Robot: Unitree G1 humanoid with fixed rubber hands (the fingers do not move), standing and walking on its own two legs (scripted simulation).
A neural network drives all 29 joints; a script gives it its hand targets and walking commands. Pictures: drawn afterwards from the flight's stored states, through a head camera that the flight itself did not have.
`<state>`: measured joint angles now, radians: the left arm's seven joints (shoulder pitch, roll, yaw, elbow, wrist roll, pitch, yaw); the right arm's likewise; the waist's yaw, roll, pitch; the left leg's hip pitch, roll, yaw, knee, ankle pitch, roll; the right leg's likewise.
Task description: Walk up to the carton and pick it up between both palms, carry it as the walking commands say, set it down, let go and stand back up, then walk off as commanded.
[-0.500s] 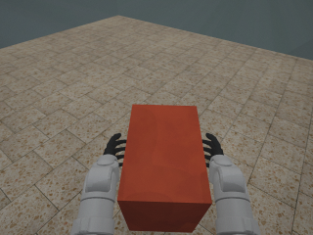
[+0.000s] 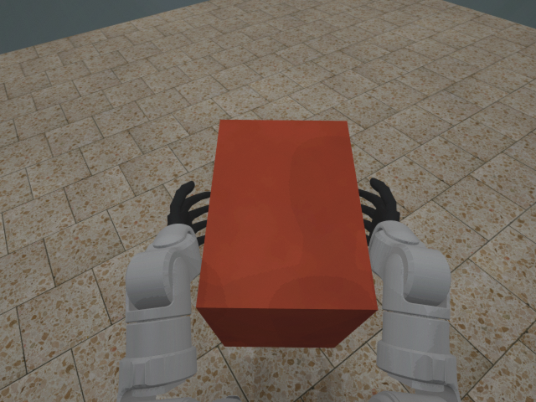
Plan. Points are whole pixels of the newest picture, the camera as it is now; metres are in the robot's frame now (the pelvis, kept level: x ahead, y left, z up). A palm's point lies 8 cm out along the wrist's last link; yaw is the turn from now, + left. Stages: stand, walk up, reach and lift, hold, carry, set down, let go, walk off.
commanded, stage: carry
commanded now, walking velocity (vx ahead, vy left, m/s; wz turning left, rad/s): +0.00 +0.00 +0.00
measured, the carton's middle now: (281, 242) +0.35 -0.01 +0.04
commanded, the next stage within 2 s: none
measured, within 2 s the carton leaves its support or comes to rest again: neither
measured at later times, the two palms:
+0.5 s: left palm (121, 249) +0.31 +0.20 +0.10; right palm (320, 222) +0.34 -0.07 +0.10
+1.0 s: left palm (145, 259) +0.29 +0.17 +0.10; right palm (352, 240) +0.31 -0.11 +0.10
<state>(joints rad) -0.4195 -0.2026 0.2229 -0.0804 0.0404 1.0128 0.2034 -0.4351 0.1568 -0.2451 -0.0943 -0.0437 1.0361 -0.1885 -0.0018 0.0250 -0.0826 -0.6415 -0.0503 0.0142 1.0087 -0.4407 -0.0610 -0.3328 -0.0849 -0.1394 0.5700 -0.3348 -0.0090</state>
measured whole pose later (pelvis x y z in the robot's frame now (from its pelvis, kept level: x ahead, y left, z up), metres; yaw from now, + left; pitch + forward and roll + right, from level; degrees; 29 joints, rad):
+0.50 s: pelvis +0.00 +0.03 +0.00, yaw +5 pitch +4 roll +0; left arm -0.46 -0.15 0.24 0.04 0.04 1.01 0.19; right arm -0.48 0.17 -0.27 0.05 -0.08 0.99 -0.19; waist 0.03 0.01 -0.10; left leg -0.40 0.01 0.07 0.56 -0.23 0.03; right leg -0.31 -0.08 -0.08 0.56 -0.31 0.04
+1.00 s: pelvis -0.03 +0.02 +0.00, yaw +4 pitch +2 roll +0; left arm -0.48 -0.17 0.25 0.09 0.07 0.99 0.19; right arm -0.50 0.14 -0.27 0.10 -0.07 1.00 -0.18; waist 0.00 0.02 -0.09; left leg -0.41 0.03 0.08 0.55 -0.18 0.02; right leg -0.34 -0.05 -0.07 0.58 -0.28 0.01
